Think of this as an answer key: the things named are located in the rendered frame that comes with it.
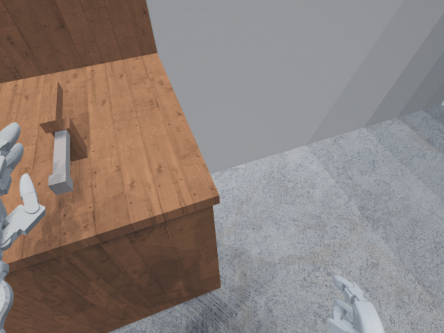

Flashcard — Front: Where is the right robot hand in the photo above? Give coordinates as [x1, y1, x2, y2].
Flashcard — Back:
[330, 275, 386, 333]

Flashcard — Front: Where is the robot left forearm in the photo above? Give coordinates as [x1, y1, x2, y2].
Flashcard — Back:
[0, 260, 14, 333]

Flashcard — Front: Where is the left robot hand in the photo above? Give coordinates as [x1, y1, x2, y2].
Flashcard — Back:
[0, 122, 46, 261]

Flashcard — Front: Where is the counter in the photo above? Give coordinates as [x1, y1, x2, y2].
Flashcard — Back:
[0, 0, 221, 333]

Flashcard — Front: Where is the tap lever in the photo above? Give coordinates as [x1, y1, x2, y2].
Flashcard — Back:
[48, 130, 73, 195]

